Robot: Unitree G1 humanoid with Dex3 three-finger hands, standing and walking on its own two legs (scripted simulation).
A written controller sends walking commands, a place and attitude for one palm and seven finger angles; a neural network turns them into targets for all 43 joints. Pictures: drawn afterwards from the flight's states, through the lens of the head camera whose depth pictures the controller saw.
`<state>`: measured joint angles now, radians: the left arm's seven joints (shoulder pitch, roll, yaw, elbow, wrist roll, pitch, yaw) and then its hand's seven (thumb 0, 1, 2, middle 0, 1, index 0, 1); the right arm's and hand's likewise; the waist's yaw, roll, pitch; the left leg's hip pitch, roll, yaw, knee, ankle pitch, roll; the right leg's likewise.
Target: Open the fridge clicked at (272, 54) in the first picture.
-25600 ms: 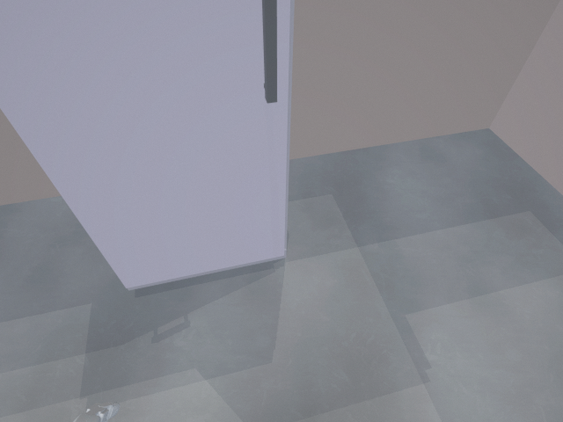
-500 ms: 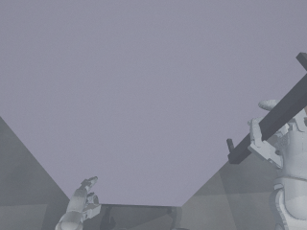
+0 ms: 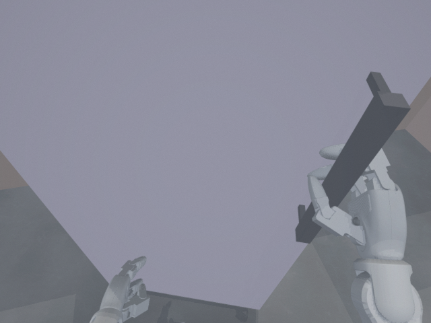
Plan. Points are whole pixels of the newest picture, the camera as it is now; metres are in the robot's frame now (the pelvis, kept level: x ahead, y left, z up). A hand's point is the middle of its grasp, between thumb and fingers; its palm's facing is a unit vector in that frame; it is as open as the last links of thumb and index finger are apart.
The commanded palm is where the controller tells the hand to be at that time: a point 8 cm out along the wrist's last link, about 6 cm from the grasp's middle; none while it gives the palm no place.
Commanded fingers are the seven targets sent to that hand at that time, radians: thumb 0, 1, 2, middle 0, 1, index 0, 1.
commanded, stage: walk backward, drawing the door open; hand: right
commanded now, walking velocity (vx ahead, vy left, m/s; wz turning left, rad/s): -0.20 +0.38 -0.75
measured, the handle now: (331, 175) +0.28 -0.12 +0.21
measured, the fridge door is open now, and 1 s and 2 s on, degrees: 22 60 81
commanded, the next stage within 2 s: stop walking and hold the door back in 1.32 s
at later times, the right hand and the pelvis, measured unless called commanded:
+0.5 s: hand out of the picture +0.06 -0.04 +0.20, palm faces +0.32 +0.93 -0.18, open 7.2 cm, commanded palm +0.02 -0.08 +0.20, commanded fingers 0.00 -0.90 -0.90 0.45 1.40 0.45 1.40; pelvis -0.12 +0.14 +0.00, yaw -19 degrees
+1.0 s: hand out of the picture -0.06 +0.08 +0.20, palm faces +0.71 +0.67 -0.21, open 7.1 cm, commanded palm -0.12 +0.06 +0.20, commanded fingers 0.00 -0.90 -0.90 0.45 1.40 0.45 1.40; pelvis -0.16 +0.35 +0.00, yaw -40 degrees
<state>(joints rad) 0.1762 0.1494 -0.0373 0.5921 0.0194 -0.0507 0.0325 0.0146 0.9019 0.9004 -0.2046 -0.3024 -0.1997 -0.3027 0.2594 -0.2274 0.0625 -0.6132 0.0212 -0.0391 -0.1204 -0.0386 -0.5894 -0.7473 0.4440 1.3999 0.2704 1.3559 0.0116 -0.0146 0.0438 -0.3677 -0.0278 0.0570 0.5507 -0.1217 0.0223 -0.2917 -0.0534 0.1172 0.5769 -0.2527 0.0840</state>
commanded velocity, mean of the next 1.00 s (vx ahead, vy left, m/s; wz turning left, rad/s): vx -0.21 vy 0.35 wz -0.70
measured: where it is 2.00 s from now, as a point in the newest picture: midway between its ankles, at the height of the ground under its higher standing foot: outside the picture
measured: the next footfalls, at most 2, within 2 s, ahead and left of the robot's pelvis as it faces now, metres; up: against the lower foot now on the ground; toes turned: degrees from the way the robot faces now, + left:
right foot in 0.20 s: -0.02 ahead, -0.10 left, +0.00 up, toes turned -13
left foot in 0.44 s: +0.02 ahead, +0.21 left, +0.00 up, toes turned -17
